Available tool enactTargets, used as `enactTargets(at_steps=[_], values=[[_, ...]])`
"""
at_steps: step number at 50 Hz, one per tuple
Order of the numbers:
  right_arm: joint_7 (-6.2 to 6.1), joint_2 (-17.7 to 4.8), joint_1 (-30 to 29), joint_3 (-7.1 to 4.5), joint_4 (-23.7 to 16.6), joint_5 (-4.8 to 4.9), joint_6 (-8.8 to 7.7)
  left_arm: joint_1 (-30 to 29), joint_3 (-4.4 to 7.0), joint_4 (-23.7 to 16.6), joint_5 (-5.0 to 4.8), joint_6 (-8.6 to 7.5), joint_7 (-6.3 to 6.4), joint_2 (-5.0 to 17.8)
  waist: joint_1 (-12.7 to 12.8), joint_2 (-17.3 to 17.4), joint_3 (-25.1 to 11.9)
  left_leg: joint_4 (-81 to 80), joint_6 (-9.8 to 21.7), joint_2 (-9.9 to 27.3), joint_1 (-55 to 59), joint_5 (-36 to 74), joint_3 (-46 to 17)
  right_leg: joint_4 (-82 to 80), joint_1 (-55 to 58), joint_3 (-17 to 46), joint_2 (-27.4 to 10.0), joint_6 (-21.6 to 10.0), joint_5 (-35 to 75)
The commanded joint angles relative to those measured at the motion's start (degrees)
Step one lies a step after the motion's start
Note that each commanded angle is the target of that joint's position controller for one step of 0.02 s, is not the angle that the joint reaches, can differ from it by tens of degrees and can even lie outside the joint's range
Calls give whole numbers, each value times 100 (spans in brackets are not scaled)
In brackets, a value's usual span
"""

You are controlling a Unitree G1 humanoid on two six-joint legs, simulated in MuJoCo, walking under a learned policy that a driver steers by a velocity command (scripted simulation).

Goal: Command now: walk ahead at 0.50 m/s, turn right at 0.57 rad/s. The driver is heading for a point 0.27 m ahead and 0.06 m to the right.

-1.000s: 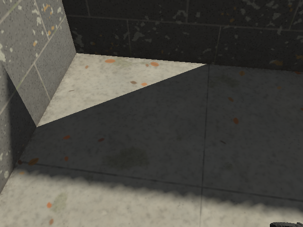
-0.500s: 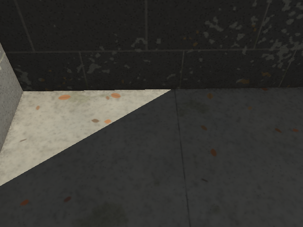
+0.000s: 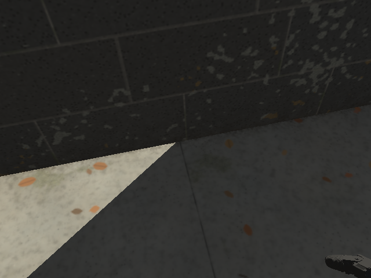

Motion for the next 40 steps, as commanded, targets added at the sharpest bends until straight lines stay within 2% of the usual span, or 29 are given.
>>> enactTargets(at_steps=[1, 3, 4, 5, 6, 7, 8, 9, 10, 11, 13, 14, 15, 16, 18, 20, 22, 23, 24, 25, 26, 27, 28, 29, 30, 34, 40], values=[[46, -617, -419, -200, -469, 69, -151, 161, 267, -243, -41, -16, 52, 905, -38, -840, -336, -517, 91, -355, 1005, 51, 168, -243, -263, 1230, -1256, -712, 788], [56, -755, -64, -295, -391, 91, -209, 16, 272, -272, -15, 7, 60, 874, -292, -1006, -348, -695, 311, -340, 1424, -359, 178, 138, -133, 1522, -1346, -587, 792], [32, -844, 387, -364, -267, 28, -235, -69, 226, -298, 16, 19, 61, 720, -540, -1002, -473, -961, 479, -314, 1958, -239, 295, 632, -127, 1358, -1130, -402, 1212], [-1, -1071, 969, -432, -234, -134, -276, -45, 115, -372, 74, 7, 56, 392, -782, -690, -1090, -846, 811, 342, 3066, 119, -193, 1860, -417, 976, -801, -144, 1190], [-22, -1566, 1471, -537, -171, -290, -233, 750, 3, -441, 55, -23, 78, 49, -559, 807, -1927, -814, 1761, 1696, 5028, 905, -2195, 3792, -2041, 228, 0, 342, -740], [45, -1378, 1714, -535, -2, -108, -161, 1041, 22, -416, 1, -52, 91, 379, -543, 1686, -2142, -1279, 2257, 2255, 5320, 379, -3832, 4942, -3040, 139, -34, 537, -2142], [43, -908, 1414, -404, -133, -29, -127, 681, 139, -326, -31, -9, 104, 810, -663, 865, -1502, -1334, 2073, 2012, 4729, 321, -3183, 5440, -3240, 326, -287, 622, -1797], [36, -656, 1114, -309, -196, -58, -69, 165, 169, -403, 23, 53, 120, 900, -676, 357, -1098, -1255, 1874, 1734, 4094, 850, -2215, 5465, -3145, 115, -447, 672, -1458], [52, -480, 879, -229, -167, -73, -38, -169, 168, -487, 95, 99, 130, 842, -613, 140, -736, -1272, 1790, 1444, 3472, 1666, -1533, 5172, -3024, 16, -568, 701, -1310], [26, -494, 782, -213, -63, -72, -36, -231, 158, -565, 144, 138, 129, 722, -444, 253, -548, -1363, 1686, 1264, 3032, 2014, -1135, 4704, -2796, -43, -761, 690, -1208], [17, -481, 672, -190, 101, -88, -22, -105, 53, -505, 111, 198, 116, 357, -297, 453, -510, -1576, 1631, 924, 2566, 2399, -548, 3734, -2210, -343, -787, 749, -1038], [1, -552, 629, -202, 172, -86, -8, -105, 15, -502, 123, 211, 125, 254, -268, 513, -594, -1619, 1702, 916, 2505, 2669, -402, 3304, -1999, -449, -783, 801, -919], [-18, -646, 578, -222, 238, -68, 14, -139, -17, -506, 146, 218, 128, 192, -250, 536, -723, -1620, 1747, 929, 2480, 2870, -285, 2889, -1753, -518, -808, 827, -709], [-37, -749, 480, -233, 253, -66, 30, -285, -81, -524, 212, 231, 128, 110, -253, 467, -853, -1618, 1767, 967, 2404, 2955, -195, 2409, -1405, -589, -797, 823, -455], [-56, -847, 496, -246, 356, -8, 81, -432, -82, -504, 196, 267, 131, 178, -323, 499, -1015, -1601, 1717, 937, 2444, 2700, -44, 1774, -960, -661, -730, 818, 143], [-50, -856, 548, -222, 455, 34, 128, -635, -61, -539, 180, 314, 130, 274, -386, 526, -966, -1549, 1645, 924, 2453, 2072, -29, 1260, -670, -688, -683, 756, 517], [-38, -797, 461, -169, 518, 76, 174, -752, -47, -555, 200, 327, 122, 291, -314, 504, -798, -1411, 1467, 805, 2284, 1090, -19, 436, -216, -776, -610, 593, 1023], [-29, -691, 543, -115, 580, 90, 179, -876, -33, -600, 235, 325, 132, 352, -315, 432, -700, -1345, 1250, 652, 2177, 379, -25, -19, 31, -705, -643, 463, 1334], [-11, -554, 695, -45, 632, 13, 151, -993, -7, -703, 279, 328, 169, 533, -372, 191, -713, -1230, 955, 502, 1925, -322, 12, -86, 459, -312, -1026, 303, 2086], [15, -414, 911, 19, 651, -156, 112, -1013, 12, -823, 320, 350, 218, 768, -535, -338, -878, -872, 690, 157, 1592, -1280, 285, 245, 934, 195, -1602, 52, 3430], [42, -234, 1449, 76, 728, -134, 108, -1236, -12, -784, 310, 369, 224, 754, -874, -947, -1016, -1011, 519, -81, 1748, -2064, 572, 323, 639, 397, -1815, -361, 2872], [18, -437, 1141, 55, 758, -131, 160, -1359, -59, -823, 240, 357, 154, 440, -632, -757, -795, -1001, 394, -121, 1977, -1841, 657, 301, 227, 184, -1454, -273, 1945], [3, -588, 858, 18, 721, -98, 207, -1315, -82, -791, 253, 342, 108, 366, -497, -662, -521, -927, 389, -170, 1795, -1647, 676, 341, 108, 42, -1202, -89, 1588], [-5, -656, 830, 12, 728, -143, 265, -1210, -54, -724, 305, 307, 73, 486, -459, -599, -421, -910, 402, -130, 1804, -1430, 631, 374, 26, -8, -1106, 9, 1665], [-13, -691, 851, 10, 708, -156, 307, -1167, -42, -688, 291, 266, 53, 524, -471, -597, -385, -889, 407, -108, 1840, -1232, 609, 422, -12, -27, -1082, 42, 1859], [-11, -644, 861, 56, 738, -96, 334, -1169, -65, -610, 259, 204, 61, 434, -487, -528, -595, -790, 450, -33, 2114, -747, 566, 651, 111, -77, -1055, 52, 2663], [-28, -664, 782, 81, 797, -81, 442, -1253, -50, -435, 239, 211, 51, 471, -508, -339, -586, -804, 440, -19, 2321, -704, 561, 645, 44, -100, -1002, 54, 2546]])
